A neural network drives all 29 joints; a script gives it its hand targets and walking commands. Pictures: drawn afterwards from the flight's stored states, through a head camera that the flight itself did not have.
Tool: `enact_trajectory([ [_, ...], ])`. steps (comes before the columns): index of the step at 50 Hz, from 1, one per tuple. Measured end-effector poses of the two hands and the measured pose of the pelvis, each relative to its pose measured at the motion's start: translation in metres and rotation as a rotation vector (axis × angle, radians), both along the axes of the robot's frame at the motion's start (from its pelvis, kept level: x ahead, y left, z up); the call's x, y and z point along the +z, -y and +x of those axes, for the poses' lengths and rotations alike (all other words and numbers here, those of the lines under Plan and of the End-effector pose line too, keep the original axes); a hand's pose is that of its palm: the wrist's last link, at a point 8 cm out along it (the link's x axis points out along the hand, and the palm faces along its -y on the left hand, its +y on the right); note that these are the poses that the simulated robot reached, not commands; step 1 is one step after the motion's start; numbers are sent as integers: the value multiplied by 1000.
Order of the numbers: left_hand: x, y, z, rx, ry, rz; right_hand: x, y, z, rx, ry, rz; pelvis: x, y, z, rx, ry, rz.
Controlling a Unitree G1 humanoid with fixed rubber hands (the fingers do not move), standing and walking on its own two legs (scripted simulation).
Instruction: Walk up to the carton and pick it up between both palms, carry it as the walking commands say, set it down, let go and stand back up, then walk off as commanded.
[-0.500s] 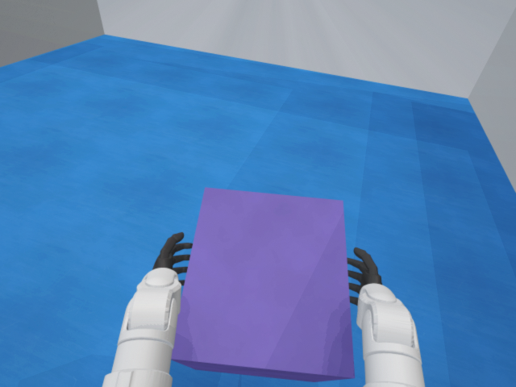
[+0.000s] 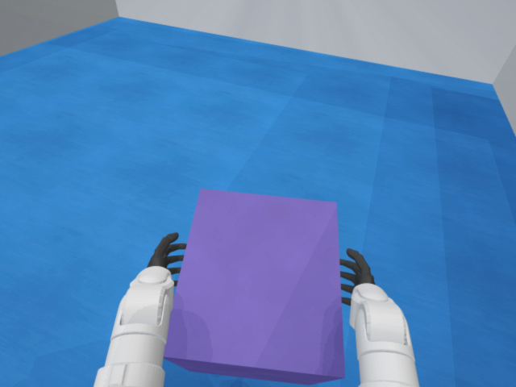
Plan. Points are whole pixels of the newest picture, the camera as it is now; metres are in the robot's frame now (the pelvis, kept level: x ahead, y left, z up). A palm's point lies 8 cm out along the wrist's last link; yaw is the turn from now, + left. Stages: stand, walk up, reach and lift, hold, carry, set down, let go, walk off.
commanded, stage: set down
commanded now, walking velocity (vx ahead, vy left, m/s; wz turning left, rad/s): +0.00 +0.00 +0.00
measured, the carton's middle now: (257, 293) +0.32 +0.01 -0.08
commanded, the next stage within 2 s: none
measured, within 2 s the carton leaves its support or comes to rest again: neither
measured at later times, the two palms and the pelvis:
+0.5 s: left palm (169, 282) +0.30 +0.18 -0.03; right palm (356, 304) +0.29 -0.16 -0.02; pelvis -0.01 +0.04 -0.01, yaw -1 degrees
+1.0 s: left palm (181, 296) +0.32 +0.17 -0.12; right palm (342, 313) +0.32 -0.16 -0.12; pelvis -0.04 +0.00 -0.06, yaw +0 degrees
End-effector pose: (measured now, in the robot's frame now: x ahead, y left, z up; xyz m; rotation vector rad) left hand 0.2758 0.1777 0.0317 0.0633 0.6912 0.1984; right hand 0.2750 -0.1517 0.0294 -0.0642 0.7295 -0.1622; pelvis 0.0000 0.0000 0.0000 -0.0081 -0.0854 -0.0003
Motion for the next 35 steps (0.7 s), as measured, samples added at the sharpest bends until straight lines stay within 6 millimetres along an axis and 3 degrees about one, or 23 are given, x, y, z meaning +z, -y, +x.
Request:
enact_trajectory([
  [5,0,-5,3,-18,19,-14,4,-3,-1,-21,24,24,-1,-10,1,21,17,-8],
  [14,-25,3,9,-119,-40,-46,-25,9,-16,-80,-29,55,-5,-31,-10,-18,33,-4],
  [26,-65,1,27,-76,-39,-35,-56,6,13,-40,-16,18,-15,-35,-14,-14,-159,-2],
  [35,-100,2,26,-45,-96,-35,-105,8,13,-24,-73,45,-24,-28,-16,2,-287,1],
])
